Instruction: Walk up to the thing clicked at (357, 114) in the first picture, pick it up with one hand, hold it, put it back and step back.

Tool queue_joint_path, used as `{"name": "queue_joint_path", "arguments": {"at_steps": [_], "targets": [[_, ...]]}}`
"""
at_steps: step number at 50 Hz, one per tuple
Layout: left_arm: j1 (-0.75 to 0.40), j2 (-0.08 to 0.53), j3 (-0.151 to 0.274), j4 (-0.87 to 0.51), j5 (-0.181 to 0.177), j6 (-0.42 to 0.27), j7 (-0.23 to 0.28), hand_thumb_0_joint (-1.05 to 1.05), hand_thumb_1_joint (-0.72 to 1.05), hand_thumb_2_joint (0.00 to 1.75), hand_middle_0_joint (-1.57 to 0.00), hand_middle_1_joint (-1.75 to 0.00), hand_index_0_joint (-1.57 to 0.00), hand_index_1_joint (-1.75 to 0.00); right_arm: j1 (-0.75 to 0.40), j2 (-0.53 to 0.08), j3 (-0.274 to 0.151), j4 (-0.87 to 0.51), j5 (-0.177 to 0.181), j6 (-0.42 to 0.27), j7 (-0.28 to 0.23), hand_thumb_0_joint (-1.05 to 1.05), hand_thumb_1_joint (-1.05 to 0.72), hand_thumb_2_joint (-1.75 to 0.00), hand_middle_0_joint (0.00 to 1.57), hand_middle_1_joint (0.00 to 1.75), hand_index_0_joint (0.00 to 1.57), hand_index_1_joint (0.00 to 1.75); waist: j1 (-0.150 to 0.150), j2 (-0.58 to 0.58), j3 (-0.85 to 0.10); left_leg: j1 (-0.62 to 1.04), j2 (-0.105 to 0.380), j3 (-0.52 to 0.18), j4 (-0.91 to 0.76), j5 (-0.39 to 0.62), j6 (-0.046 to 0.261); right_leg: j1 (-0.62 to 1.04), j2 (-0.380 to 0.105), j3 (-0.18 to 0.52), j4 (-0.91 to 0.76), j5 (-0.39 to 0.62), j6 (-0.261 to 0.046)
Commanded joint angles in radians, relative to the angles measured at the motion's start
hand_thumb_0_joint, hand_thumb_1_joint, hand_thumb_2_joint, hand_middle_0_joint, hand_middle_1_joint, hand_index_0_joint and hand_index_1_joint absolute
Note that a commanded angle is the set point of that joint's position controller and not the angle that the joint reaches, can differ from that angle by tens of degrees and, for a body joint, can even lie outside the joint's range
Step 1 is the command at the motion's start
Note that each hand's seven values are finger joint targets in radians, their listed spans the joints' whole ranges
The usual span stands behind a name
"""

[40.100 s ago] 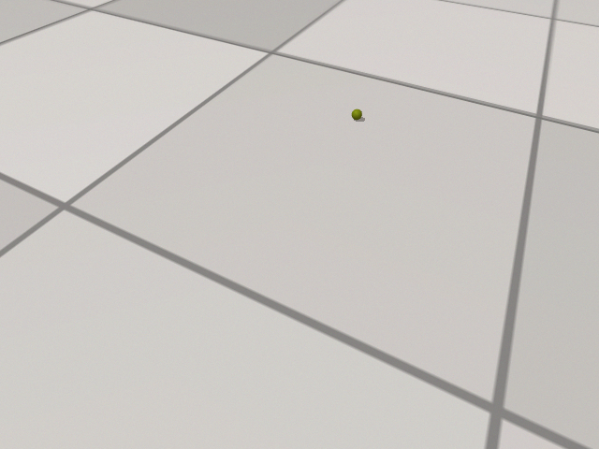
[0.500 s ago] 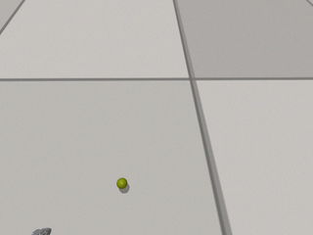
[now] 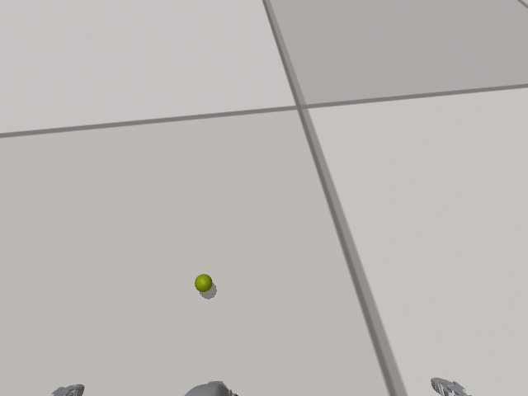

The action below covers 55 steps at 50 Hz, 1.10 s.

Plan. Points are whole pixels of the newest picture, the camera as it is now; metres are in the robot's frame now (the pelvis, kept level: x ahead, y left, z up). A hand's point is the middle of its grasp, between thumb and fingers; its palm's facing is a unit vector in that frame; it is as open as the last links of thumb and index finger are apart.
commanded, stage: step back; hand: left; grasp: from above
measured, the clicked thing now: (203, 283) +0.54 +0.22 -0.72
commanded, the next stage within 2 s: none
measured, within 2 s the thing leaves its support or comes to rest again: neither
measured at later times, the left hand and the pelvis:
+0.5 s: hand out of the picture -0.03 +0.26 -0.15, palm faces +0.06 -0.94 -0.34, open 7.4 cm; pelvis -0.14 +0.00 +0.01, yaw +4 degrees
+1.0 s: hand out of the picture -0.24 +0.20 -0.11, palm faces +0.01 -0.90 -0.43, open 7.4 cm; pelvis -0.30 -0.07 +0.01, yaw +0 degrees
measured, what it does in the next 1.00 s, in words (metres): walks backwards: left foot, then right foot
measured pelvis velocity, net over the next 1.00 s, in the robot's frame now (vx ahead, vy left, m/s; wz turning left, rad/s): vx -0.30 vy -0.07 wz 0.00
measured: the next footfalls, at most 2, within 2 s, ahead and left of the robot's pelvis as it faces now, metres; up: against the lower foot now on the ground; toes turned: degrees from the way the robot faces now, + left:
left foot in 0.40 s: -0.10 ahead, +0.11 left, +0.00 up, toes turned +2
right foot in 0.80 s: -0.25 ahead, -0.18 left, +0.00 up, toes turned +2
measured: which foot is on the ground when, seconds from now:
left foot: down 0.00-0.04, up 0.06-0.38, down 0.40-0.84, up 0.86-1.00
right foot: down 0.00-0.42, up 0.44-0.78, down 0.80-1.00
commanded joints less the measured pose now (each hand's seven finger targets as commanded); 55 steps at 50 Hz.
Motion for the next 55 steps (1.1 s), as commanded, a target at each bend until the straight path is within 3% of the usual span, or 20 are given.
{"name": "queue_joint_path", "arguments": {"at_steps": [1, 3, 4, 8, 15, 19, 21, 22, 23, 26, 34, 40, 41, 42, 43, 44, 46, 48, 51, 55], "targets": [[0.13, 0.214, 0.067, -0.055, 0.017, -0.045, 0.011, 0.0, 0.9, 0.9, -0.2, -0.3, -0.2, -0.3, -0.029, -0.254, -0.06, -0.081, 0.023, -0.009, -0.016, 0.0, -0.9, -0.9, 0.2, 0.3, 0.2, 0.3, 0.034, -0.028, -0.3, 0.041, 0.159, -0.243, -0.01, 0.215, 0.027, 0.148, -0.12, 0.161, -0.257, 0.37, -0.076], [0.018, 0.33, 0.086, -0.117, 0.015, -0.046, 0.01, 0.0, 0.9, 0.9, -0.2, -0.3, -0.2, -0.3, -0.043, -0.219, -0.057, -0.081, 0.023, 0.004, -0.024, 0.0, -0.9, -0.9, 0.2, 0.3, 0.2, 0.3, 0.053, -0.287, -0.193, -0.046, -0.082, -0.161, 0.381, -0.337, -0.068, -0.065, -0.429, 0.52, -0.392, 0.476, -0.326], [-0.011, 0.304, 0.086, -0.14, 0.015, -0.05, 0.012, 0.0, 0.9, 0.9, -0.2, -0.3, -0.2, -0.3, -0.001, -0.241, -0.065, -0.061, 0.02, 0.006, -0.025, 0.0, -0.9, -0.9, 0.2, 0.3, 0.2, 0.3, 0.03, -0.213, -0.148, -0.012, -0.057, -0.24, 0.485, -0.354, -0.074, -0.144, -0.435, 0.521, -0.389, 0.484, -0.331], [-0.047, 0.198, 0.064, -0.16, 0.009, -0.045, 0.021, 0.0, 0.9, 0.9, -0.2, -0.3, -0.2, -0.3, 0.054, -0.218, -0.04, -0.026, 0.029, -0.002, -0.023, 0.0, -0.9, -0.9, 0.2, 0.3, 0.2, 0.3, 0.001, -0.087, -0.17, -0.102, -0.126, -0.257, 0.528, -0.229, -0.077, 0.018, -0.234, 0.192, -0.298, 0.639, -0.196], [0.056, 0.204, 0.066, -0.19, 0.016, -0.028, 0.025, 0.0, 0.9, 0.9, -0.2, -0.3, -0.2, -0.3, 0.071, -0.208, -0.033, -0.071, 0.02, -0.018, -0.031, 0.0, -0.9, -0.9, 0.2, 0.3, 0.2, 0.3, 0.045, -0.181, -0.296, -0.078, -0.005, -0.172, 0.065, -0.237, -0.085, 0.291, -0.251, 0.188, -0.202, 0.709, -0.201], [0.005, 0.216, 0.056, -0.212, -0.004, -0.002, 0.01, 0.0, 0.9, 0.9, -0.2, -0.3, -0.2, -0.3, 0.172, -0.225, -0.06, -0.025, -0.003, -0.025, -0.023, 0.0, -0.9, -0.9, 0.2, 0.3, 0.2, 0.3, -0.01, -0.122, -0.301, 0.175, -0.005, -0.114, -0.3, 0.128, -0.051, 0.094, -0.194, 0.141, -0.114, 0.481, -0.11], [0.026, 0.151, 0.042, -0.223, -0.01, -0.003, 0.005, 0.0, 0.9, 0.9, -0.2, -0.3, -0.2, -0.3, 0.1, -0.366, -0.094, -0.056, -0.03, -0.027, -0.017, 0.0, -0.9, -0.9, 0.2, 0.3, 0.2, 0.3, 0.002, 0.217, -0.275, 0.297, 0.32, -0.55, -0.353, 0.263, 0.081, -0.269, 0.043, 0.017, 0.135, -0.03, -0.015], [-0.044, 0.2, 0.066, -0.227, 0.004, -0.003, 0.02, 0.0, 0.9, 0.9, -0.2, -0.3, -0.2, -0.3, 0.078, -0.42, -0.104, -0.078, -0.018, -0.025, -0.014, 0.0, -0.9, -0.9, 0.2, 0.3, 0.2, 0.3, -0.058, 0.26, -0.245, 0.095, 0.459, -0.639, -0.369, 0.289, 0.233, -0.204, 0.064, 0.07, 0.345, -0.232, 0.008], [-0.058, 0.221, 0.072, -0.22, 0.012, -0.004, 0.023, 0.0, 0.9, 0.9, -0.2, -0.3, -0.2, -0.3, 0.026, -0.411, -0.103, -0.087, -0.016, -0.036, -0.021, 0.0, -0.9, -0.9, 0.2, 0.3, 0.2, 0.3, -0.041, 0.239, -0.2, 0.011, 0.48, -0.66, -0.376, 0.297, 0.261, -0.172, 0.034, 0.14, 0.482, -0.21, 0.006], [0.07, 0.192, 0.074, -0.159, -0.014, 0.0, 0.008, 0.0, 0.9, 0.9, -0.2, -0.3, -0.2, -0.3, -0.064, -0.28, -0.062, -0.109, -0.023, -0.038, -0.027, 0.0, -0.9, -0.9, 0.2, 0.3, 0.2, 0.3, 0.061, 0.125, -0.174, 0.094, 0.25, -0.31, -0.286, 0.439, 0.134, -0.246, 0.089, 0.146, 0.577, -0.062, -0.005], [0.076, 0.174, 0.065, -0.158, -0.001, -0.015, 0.004, 0.0, 0.9, 0.9, -0.2, -0.3, -0.2, -0.3, 0.071, -0.286, -0.077, -0.115, -0.007, -0.032, -0.026, 0.0, -0.9, -0.9, 0.2, 0.3, 0.2, 0.3, -0.027, 0.198, -0.256, 0.332, 0.282, -0.314, -0.206, 0.441, 0.2, -0.231, 0.023, 0.062, 0.282, -0.106, 0.066], [0.243, 0.177, 0.07, -0.054, 0.003, -0.025, -0.007, 0.0, 0.9, 0.9, -0.2, -0.3, -0.2, -0.3, -0.029, -0.319, -0.078, -0.144, 0.001, 0.006, -0.019, 0.0, -0.9, -0.9, 0.2, 0.3, 0.2, 0.3, 0.049, 0.217, -0.313, 0.081, 0.214, -0.253, -0.1, 0.248, 0.085, 0.134, -0.014, -0.076, -0.296, 0.162, -0.002], [0.237, 0.217, 0.079, -0.054, 0.016, -0.03, -0.008, 0.0, 0.9, 0.9, -0.2, -0.3, -0.2, -0.3, -0.026, -0.284, -0.068, -0.147, 0.008, 0.01, -0.017, 0.0, -0.9, -0.9, 0.2, 0.3, 0.2, 0.3, 0.046, 0.123, -0.29, -0.034, 0.146, -0.244, -0.025, 0.106, 0.033, 0.165, -0.062, 0.034, -0.306, 0.155, -0.024], [0.228, 0.305, 0.101, -0.077, 0.03, -0.033, -0.009, 0.0, 0.9, 0.9, -0.2, -0.3, -0.2, -0.3, -0.029, -0.228, -0.054, -0.172, 0.016, 0.007, -0.019, 0.0, -0.9, -0.9, 0.2, 0.3, 0.2, 0.3, 0.055, -0.146, -0.247, -0.237, -0.028, -0.197, 0.15, -0.156, -0.036, 0.15, -0.258, 0.348, -0.357, 0.124, -0.1], [0.116, 0.422, 0.121, -0.131, 0.032, -0.027, -0.006, 0.0, 0.9, 0.9, -0.2, -0.3, -0.2, -0.3, -0.062, -0.242, -0.067, -0.178, 0.014, 0.006, -0.039, 0.0, -0.9, -0.9, 0.2, 0.3, 0.2, 0.3, 0.094, -0.333, -0.197, -0.182, -0.078, -0.205, 0.394, -0.341, -0.074, -0.122, -0.445, 0.542, -0.438, 0.102, -0.278], [0.028, 0.4, 0.115, -0.161, 0.021, -0.03, 0.003, 0.0, 0.9, 0.9, -0.2, -0.3, -0.2, -0.3, -0.035, -0.291, -0.089, -0.154, 0.018, 0.007, -0.041, 0.0, -0.9, -0.9, 0.2, 0.3, 0.2, 0.3, 0.051, -0.306, -0.111, -0.094, -0.019, -0.284, 0.53, -0.324, -0.073, -0.314, -0.488, 0.573, -0.492, 0.078, -0.299], [-0.072, 0.271, 0.077, -0.187, 0.02, -0.037, 0.006, 0.0, 0.9, 0.9, -0.2, -0.3, -0.2, -0.3, 0.042, -0.278, -0.071, -0.091, 0.023, 0.007, -0.028, 0.0, -0.9, -0.9, 0.2, 0.3, 0.2, 0.3, -0.016, -0.127, -0.1, -0.11, -0.096, -0.287, 0.566, -0.195, -0.062, -0.198, -0.285, 0.22, -0.353, 0.302, -0.191], [-0.054, 0.225, 0.081, -0.173, 0.021, -0.035, 0.011, 0.0, 0.9, 0.9, -0.2, -0.3, -0.2, -0.3, 0.088, -0.22, -0.044, -0.08, 0.024, -0.004, -0.035, 0.0, -0.9, -0.9, 0.2, 0.3, 0.2, 0.3, -0.022, -0.154, -0.16, -0.166, -0.115, -0.245, 0.543, -0.159, -0.067, -0.04, -0.197, 0.077, -0.254, 0.502, -0.132], [0.073, 0.209, 0.071, -0.169, 0.026, -0.032, 0.02, 0.0, 0.9, 0.9, -0.2, -0.3, -0.2, -0.3, 0.058, -0.209, -0.033, -0.092, 0.016, -0.014, -0.04, 0.0, -0.9, -0.9, 0.2, 0.3, 0.2, 0.3, 0.053, -0.165, -0.187, -0.212, -0.1, -0.204, 0.401, -0.207, -0.085, 0.143, -0.203, 0.095, -0.212, 0.602, -0.154], [0.106, 0.217, 0.076, -0.186, 0.019, -0.022, 0.033, 0.0, 0.9, 0.9, -0.2, -0.3, -0.2, -0.3, 0.07, -0.204, -0.037, -0.098, 0.002, -0.02, -0.039, 0.0, -0.9, -0.9, 0.2, 0.3, 0.2, 0.3, 0.079, -0.195, -0.26, -0.159, -0.035, -0.159, 0.192, -0.274, -0.09, 0.263, -0.309, 0.174, -0.187, 0.689, -0.216]]}}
